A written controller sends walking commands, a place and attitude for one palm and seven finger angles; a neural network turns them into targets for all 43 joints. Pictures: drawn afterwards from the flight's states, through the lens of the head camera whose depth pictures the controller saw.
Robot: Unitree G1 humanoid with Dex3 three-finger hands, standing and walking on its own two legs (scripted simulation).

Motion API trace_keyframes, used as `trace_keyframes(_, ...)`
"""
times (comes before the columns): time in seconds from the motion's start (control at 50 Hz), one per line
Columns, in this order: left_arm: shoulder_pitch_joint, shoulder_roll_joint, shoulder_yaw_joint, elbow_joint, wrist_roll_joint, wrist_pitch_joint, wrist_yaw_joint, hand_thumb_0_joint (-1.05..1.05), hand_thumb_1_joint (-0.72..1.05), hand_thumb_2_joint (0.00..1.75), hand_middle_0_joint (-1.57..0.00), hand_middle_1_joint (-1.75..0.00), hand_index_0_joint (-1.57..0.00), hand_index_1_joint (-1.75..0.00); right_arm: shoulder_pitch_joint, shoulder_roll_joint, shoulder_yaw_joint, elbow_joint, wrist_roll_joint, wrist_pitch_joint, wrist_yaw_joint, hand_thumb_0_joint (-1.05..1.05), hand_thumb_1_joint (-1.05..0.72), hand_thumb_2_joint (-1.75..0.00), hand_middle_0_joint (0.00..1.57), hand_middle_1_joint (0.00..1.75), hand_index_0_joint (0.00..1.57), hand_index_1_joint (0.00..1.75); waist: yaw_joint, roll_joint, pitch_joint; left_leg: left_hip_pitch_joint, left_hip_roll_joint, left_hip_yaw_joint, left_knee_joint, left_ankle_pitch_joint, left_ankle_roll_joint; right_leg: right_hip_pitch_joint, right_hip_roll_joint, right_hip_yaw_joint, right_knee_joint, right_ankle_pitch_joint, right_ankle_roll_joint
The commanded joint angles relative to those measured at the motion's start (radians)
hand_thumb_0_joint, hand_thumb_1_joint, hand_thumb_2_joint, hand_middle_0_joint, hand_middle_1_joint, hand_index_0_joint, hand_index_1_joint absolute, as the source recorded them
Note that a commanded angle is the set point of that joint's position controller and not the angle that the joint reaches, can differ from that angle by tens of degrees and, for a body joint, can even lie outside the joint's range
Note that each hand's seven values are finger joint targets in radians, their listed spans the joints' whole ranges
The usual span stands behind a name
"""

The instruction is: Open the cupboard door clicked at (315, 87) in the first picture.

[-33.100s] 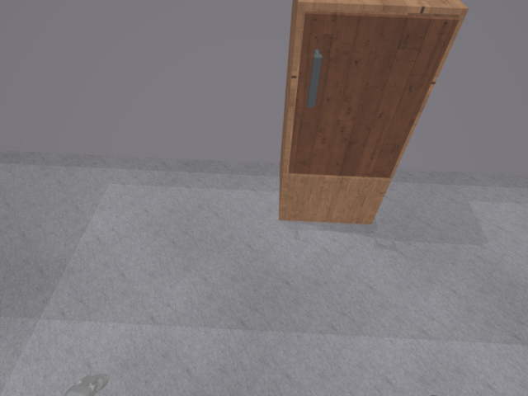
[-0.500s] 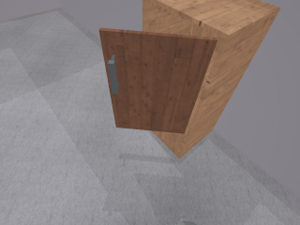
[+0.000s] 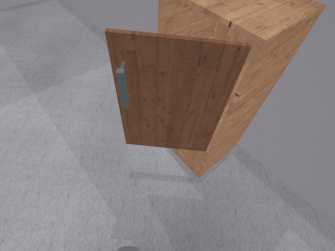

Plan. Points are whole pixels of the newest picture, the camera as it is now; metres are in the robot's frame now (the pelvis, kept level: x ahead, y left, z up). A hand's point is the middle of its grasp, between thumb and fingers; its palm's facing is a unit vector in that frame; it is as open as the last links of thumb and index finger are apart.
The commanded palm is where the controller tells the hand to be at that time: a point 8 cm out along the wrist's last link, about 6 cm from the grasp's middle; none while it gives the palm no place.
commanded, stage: come to a stop and stand still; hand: left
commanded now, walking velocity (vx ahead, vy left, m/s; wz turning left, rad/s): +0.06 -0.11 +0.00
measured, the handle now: (124, 85) +0.59 +0.18 +0.00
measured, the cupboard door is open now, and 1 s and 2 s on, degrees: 45 45 45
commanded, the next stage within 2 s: look again from close up in 0.90 s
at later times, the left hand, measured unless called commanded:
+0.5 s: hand out of the picture -0.01 +0.18 -0.18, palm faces +0.00 -0.98 -0.18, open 7.4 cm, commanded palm none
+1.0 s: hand out of the picture +0.00 +0.14 -0.17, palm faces +0.02 -0.99 -0.16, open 7.4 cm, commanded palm none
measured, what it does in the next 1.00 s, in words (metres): steps on the spot: left foot, then right foot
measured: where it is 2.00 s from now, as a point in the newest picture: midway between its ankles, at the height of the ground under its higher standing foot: outside the picture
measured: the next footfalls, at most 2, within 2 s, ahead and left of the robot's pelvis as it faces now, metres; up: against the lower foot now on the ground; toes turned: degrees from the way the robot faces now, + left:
left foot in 0.04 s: +0.06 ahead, +0.12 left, +0.00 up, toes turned +2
right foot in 0.46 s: -0.03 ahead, -0.14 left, +0.00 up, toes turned -2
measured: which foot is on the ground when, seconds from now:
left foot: up 0.00-0.02, down 0.04-1.00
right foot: down 0.00-0.04, up 0.06-0.44, down 0.46-1.00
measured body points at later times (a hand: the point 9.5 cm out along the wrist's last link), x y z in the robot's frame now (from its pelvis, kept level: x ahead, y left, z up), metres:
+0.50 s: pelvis -0.03 +0.00 +0.00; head -0.01 +0.01 +0.45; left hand -0.01 +0.24 -0.16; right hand -0.01 -0.24 -0.15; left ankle +0.01 +0.12 -0.74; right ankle -0.07 -0.13 -0.74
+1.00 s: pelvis -0.01 -0.03 +0.00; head +0.01 -0.02 +0.45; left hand +0.00 +0.19 -0.16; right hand -0.02 -0.24 -0.16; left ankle +0.02 +0.12 -0.74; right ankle -0.07 -0.13 -0.74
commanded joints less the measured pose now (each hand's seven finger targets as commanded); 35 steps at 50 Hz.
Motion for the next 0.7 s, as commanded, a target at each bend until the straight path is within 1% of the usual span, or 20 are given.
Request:
trace_keyframes(0.0, 0.043, 0.077, 0.021, -0.07, -0.016, 0.003, -0.001, 0.0, 0.9, 0.9, -0.2, -0.3, -0.2, -0.3, 0.177, -0.145, -0.025, -0.019, -0.023, -0.03, 0.003, 0.0, -0.9, -0.9, 0.2, 0.3, 0.2, 0.3, -0.032, 0.244, -0.145, 0.186, 0.227, -0.269, -0.409, 0.227, 0.092, -0.165, -0.007, 0.05, 0.11, -0.193, -0.007)
trace_keyframes(0.02, 0.054, 0.065, 0.017, -0.076, -0.019, 0.015, 0.003, 0.0, 0.9, 0.9, -0.2, -0.3, -0.2, -0.3, 0.127, -0.202, -0.032, -0.053, -0.032, -0.028, -0.005, 0.0, -0.9, -0.9, 0.2, 0.3, 0.2, 0.3, -0.032, 0.357, -0.102, 0.015, 0.356, -0.416, -0.522, 0.121, 0.186, -0.136, 0.06, 0.068, 0.288, -0.359, 0.011)
trace_keyframes(0.04, 0.062, 0.08, 0.022, -0.072, -0.015, 0.02, -0.001, 0.0, 0.9, 0.9, -0.2, -0.3, -0.2, -0.3, 0.05, -0.215, -0.026, -0.08, -0.036, -0.027, -0.008, 0.0, -0.9, -0.9, 0.2, 0.3, 0.2, 0.3, -0.011, 0.304, -0.073, -0.124, 0.372, -0.403, -0.557, -0.057, 0.228, -0.059, 0.04, 0.134, 0.381, -0.337, -0.005)
trace_keyframes(0.06, 0.086, 0.077, 0.024, -0.053, -0.006, 0.02, -0.01, 0.0, 0.9, 0.9, -0.2, -0.3, -0.2, -0.3, 0.004, -0.182, -0.015, -0.09, -0.037, -0.038, -0.01, 0.0, -0.9, -0.9, 0.2, 0.3, 0.2, 0.3, 0.012, 0.235, -0.04, -0.15, 0.325, -0.382, -0.569, -0.108, 0.217, -0.065, 0.041, 0.128, 0.416, -0.293, -0.014)
trace_keyframes(0.08, 0.094, 0.077, 0.023, -0.034, 0.002, 0.023, -0.014, 0.0, 0.9, 0.9, -0.2, -0.3, -0.2, -0.3, -0.007, -0.17, -0.011, -0.087, -0.04, -0.044, -0.015, 0.0, -0.9, -0.9, 0.2, 0.3, 0.2, 0.3, 0.018, 0.226, -0.017, -0.109, 0.3, -0.359, -0.548, -0.056, 0.201, -0.113, 0.049, 0.131, 0.457, -0.26, -0.016)
trace_keyframes(0.1, 0.096, 0.081, 0.024, -0.023, 0.0, 0.019, -0.018, 0.0, 0.9, 0.9, -0.2, -0.3, -0.2, -0.3, 0.0, -0.162, -0.007, -0.083, -0.04, -0.047, -0.018, 0.0, -0.9, -0.9, 0.2, 0.3, 0.2, 0.3, 0.013, 0.189, -0.008, -0.067, 0.29, -0.335, -0.535, 0.002, 0.193, -0.142, 0.046, 0.144, 0.468, -0.233, -0.013)
trace_keyframes(0.14, 0.114, 0.073, 0.022, -0.011, -0.006, 0.009, -0.024, 0.0, 0.9, 0.9, -0.2, -0.3, -0.2, -0.3, 0.021, -0.161, -0.005, -0.07, -0.035, -0.052, -0.02, 0.0, -0.9, -0.9, 0.2, 0.3, 0.2, 0.3, 0.009, 0.184, -0.04, 0.027, 0.269, -0.284, -0.521, 0.067, 0.181, -0.154, 0.046, 0.136, 0.439, -0.206, -0.006)
trace_keyframes(0.24, 0.099, 0.081, 0.016, -0.022, -0.007, 0.002, -0.032, 0.0, 0.9, 0.9, -0.2, -0.3, -0.2, -0.3, 0.104, -0.181, -0.021, -0.038, -0.032, -0.054, -0.02, 0.0, -0.9, -0.9, 0.2, 0.3, 0.2, 0.3, -0.034, 0.197, -0.124, 0.207, 0.293, -0.28, -0.497, 0.19, 0.189, -0.162, 0.042, 0.107, 0.327, -0.238, 0.001)
trace_keyframes(0.3, 0.089, 0.062, 0.007, -0.026, -0.007, -0.001, -0.036, 0.0, 0.9, 0.9, -0.2, -0.3, -0.2, -0.3, 0.124, -0.195, -0.032, -0.023, -0.034, -0.053, -0.018, 0.0, -0.9, -0.9, 0.2, 0.3, 0.2, 0.3, -0.047, 0.18, -0.125, 0.2, 0.295, -0.274, -0.483, 0.233, 0.193, -0.096, 0.048, 0.077, 0.212, -0.264, -0.005)
trace_keyframes(0.34, 0.137, 0.057, 0.008, -0.01, -0.008, 0.0, -0.035, 0.0, 0.9, 0.9, -0.2, -0.3, -0.2, -0.3, 0.114, -0.2, -0.036, -0.016, -0.032, -0.051, -0.016, 0.0, -0.9, -0.9, 0.2, 0.3, 0.2, 0.3, -0.031, 0.198, -0.132, 0.158, 0.276, -0.256, -0.476, 0.201, 0.179, -0.013, 0.06, 0.058, 0.111, -0.236, -0.015)
trace_keyframes(0.38, 0.196, 0.053, 0.007, 0.015, -0.008, -0.008, -0.032, 0.0, 0.9, 0.9, -0.2, -0.3, -0.2, -0.3, 0.086, -0.181, -0.032, -0.012, -0.023, -0.05, -0.015, 0.0, -0.9, -0.9, 0.2, 0.3, 0.2, 0.3, 0.003, 0.182, -0.112, 0.081, 0.214, -0.197, -0.435, 0.188, 0.139, 0.115, 0.071, 0.039, -0.09, -0.088, -0.023)
trace_keyframes(0.4, 0.218, 0.076, 0.011, 0.025, -0.008, -0.012, -0.027, 0.0, 0.9, 0.9, -0.2, -0.3, -0.2, -0.3, 0.086, -0.157, -0.029, -0.007, -0.016, -0.049, -0.012, 0.0, -0.9, -0.9, 0.2, 0.3, 0.2, 0.3, 0.009, 0.125, -0.105, 0.023, 0.166, -0.156, -0.397, 0.17, 0.1, 0.182, 0.046, 0.084, -0.183, -0.047, -0.034)
trace_keyframes(0.42, 0.227, 0.115, 0.016, 0.032, -0.004, -0.017, -0.019, 0.0, 0.9, 0.9, -0.2, -0.3, -0.2, -0.3, 0.076, -0.118, -0.02, -0.011, -0.011, -0.046, -0.009, 0.0, -0.9, -0.9, 0.2, 0.3, 0.2, 0.3, 0.013, 0.017, -0.077, -0.037, 0.09, -0.08, -0.316, 0.109, 0.053, 0.176, -0.055, 0.206, -0.255, -0.112, -0.072)
trace_keyframes(0.44, 0.195, 0.152, 0.017, 0.028, -0.005, -0.021, -0.016, 0.0, 0.9, 0.9, -0.2, -0.3, -0.2, -0.3, 0.064, -0.071, -0.005, -0.017, -0.012, -0.042, -0.003, 0.0, -0.9, -0.9, 0.2, 0.3, 0.2, 0.3, -0.001, -0.099, -0.034, -0.018, 0.035, -0.01, -0.253, 0.078, 0.024, 0.063, -0.151, 0.281, -0.329, -0.219, -0.116)
trace_keyframes(0.46, 0.144, 0.163, 0.013, 0.015, -0.008, -0.024, -0.016, 0.0, 0.9, 0.9, -0.2, -0.3, -0.2, -0.3, 0.075, -0.063, 0.001, -0.01, -0.018, -0.043, 0.006, 0.0, -0.9, -0.9, 0.2, 0.3, 0.2, 0.3, -0.017, -0.11, -0.024, 0.046, 0.028, -0.007, -0.221, 0.106, 0.028, -0.029, -0.179, 0.29, -0.342, -0.291, -0.138)
trace_keyframes(0.48, 0.109, 0.148, 0.006, 0.012, -0.008, -0.024, -0.017, 0.0, 0.9, 0.9, -0.2, -0.3, -0.2, -0.3, 0.098, -0.055, 0.003, 0.001, -0.019, -0.046, 0.012, 0.0, -0.9, -0.9, 0.2, 0.3, 0.2, 0.3, -0.039, -0.027, -0.03, 0.127, 0.026, -0.01, -0.25, 0.158, 0.033, -0.098, -0.154, 0.249, -0.305, -0.311, -0.12)
trace_keyframes(0.5, 0.103, 0.11, -0.007, 0.02, -0.011, -0.037, -0.013, 0.0, 0.9, 0.9, -0.2, -0.3, -0.2, -0.3, 0.113, -0.05, 0.005, 0.027, -0.023, -0.049, 0.009, 0.0, -0.9, -0.9, 0.2, 0.3, 0.2, 0.3, -0.042, -0.056, -0.041, 0.154, 0.042, -0.039, -0.262, 0.24, 0.036, -0.095, -0.073, 0.198, -0.267, -0.211, -0.088)
trace_keyframes(0.54, 0.123, 0.088, -0.014, 0.041, -0.017, -0.042, -0.011, 0.0, 0.9, 0.9, -0.2, -0.3, -0.2, -0.3, 0.138, -0.08, 0.004, 0.055, -0.02, -0.056, 0.002, 0.0, -0.9, -0.9, 0.2, 0.3, 0.2, 0.3, -0.03, 0.001, -0.053, 0.152, 0.081, -0.069, -0.302, 0.294, 0.044, -0.022, -0.037, 0.148, -0.221, -0.103, -0.055)
trace_keyframes(0.62, 0.152, 0.081, -0.016, 0.069, -0.02, -0.042, -0.005, 0.0, 0.9, 0.9, -0.2, -0.3, -0.2, -0.3, 0.135, -0.075, 0.011, 0.083, -0.018, -0.061, -0.001, 0.0, -0.9, -0.9, 0.2, 0.3, 0.2, 0.3, -0.009, 0.077, -0.022, 0.109, 0.092, -0.075, -0.329, 0.33, 0.042, 0.041, -0.028, 0.146, -0.208, -0.016, -0.053)
trace_keyframes(0.68, 0.17, 0.081, -0.016, 0.083, -0.02, -0.045, -0.003, 0.0, 0.9, 0.9, -0.2, -0.3, -0.2, -0.3, 0.143, -0.072, 0.014, 0.094, -0.016, -0.062, -0.004, 0.0, -0.9, -0.9, 0.2, 0.3, 0.2, 0.3, -0.003, 0.048, -0.038, 0.121, 0.094, -0.066, -0.322, 0.356, 0.04, 0.074, -0.028, 0.138, -0.208, 0.053, -0.055)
